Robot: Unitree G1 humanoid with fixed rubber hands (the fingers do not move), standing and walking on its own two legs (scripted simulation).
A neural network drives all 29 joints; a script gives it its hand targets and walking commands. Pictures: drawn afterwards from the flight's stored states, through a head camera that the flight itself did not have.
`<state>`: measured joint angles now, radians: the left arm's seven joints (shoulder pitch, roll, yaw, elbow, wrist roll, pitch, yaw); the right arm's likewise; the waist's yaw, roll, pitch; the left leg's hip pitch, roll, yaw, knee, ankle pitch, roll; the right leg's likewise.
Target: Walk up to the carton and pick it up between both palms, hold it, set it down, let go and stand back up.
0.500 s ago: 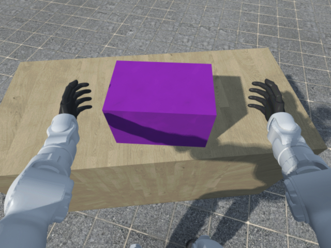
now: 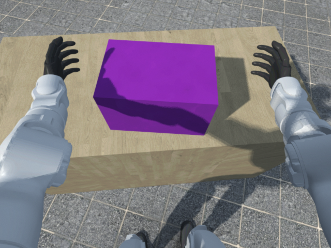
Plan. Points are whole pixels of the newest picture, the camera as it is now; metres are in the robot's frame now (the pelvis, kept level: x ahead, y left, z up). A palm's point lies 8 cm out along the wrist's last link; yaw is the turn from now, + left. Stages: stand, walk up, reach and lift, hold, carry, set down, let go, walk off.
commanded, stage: reach and lift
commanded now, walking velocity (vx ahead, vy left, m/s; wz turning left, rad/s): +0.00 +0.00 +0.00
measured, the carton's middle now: (159, 90) +0.54 +0.00 -0.05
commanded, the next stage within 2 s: none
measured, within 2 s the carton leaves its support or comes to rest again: neither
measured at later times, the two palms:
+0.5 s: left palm (66, 79) +0.52 +0.23 +0.04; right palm (262, 81) +0.49 -0.26 +0.04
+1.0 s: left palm (83, 84) +0.53 +0.21 +0.01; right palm (257, 93) +0.49 -0.27 -0.01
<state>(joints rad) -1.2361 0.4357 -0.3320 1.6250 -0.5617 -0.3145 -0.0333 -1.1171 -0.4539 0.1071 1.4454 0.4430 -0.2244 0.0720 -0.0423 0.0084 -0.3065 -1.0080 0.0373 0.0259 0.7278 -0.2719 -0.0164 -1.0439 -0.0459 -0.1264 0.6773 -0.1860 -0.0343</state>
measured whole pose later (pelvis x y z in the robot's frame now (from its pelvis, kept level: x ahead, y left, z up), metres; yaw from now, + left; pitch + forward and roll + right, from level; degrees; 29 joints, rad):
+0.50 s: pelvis +0.01 +0.00 -0.01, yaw +0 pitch +39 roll +0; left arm -1.26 0.44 -0.28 1.66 -0.50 -0.42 -0.06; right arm -1.13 -0.42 0.05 1.45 0.40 -0.34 0.04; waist -0.05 0.00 -0.33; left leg -1.13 0.03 0.02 0.72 -0.27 -0.02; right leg -1.17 -0.05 -0.13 0.67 -0.18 -0.03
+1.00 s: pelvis +0.00 +0.01 -0.03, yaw -2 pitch +43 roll +0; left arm -1.29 0.39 -0.25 1.66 -0.49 -0.46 -0.05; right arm -1.15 -0.43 0.06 1.46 0.40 -0.39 0.04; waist -0.02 0.03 -0.34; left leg -1.28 0.04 0.06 0.85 -0.32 0.01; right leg -1.33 -0.05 -0.08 0.80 -0.21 -0.01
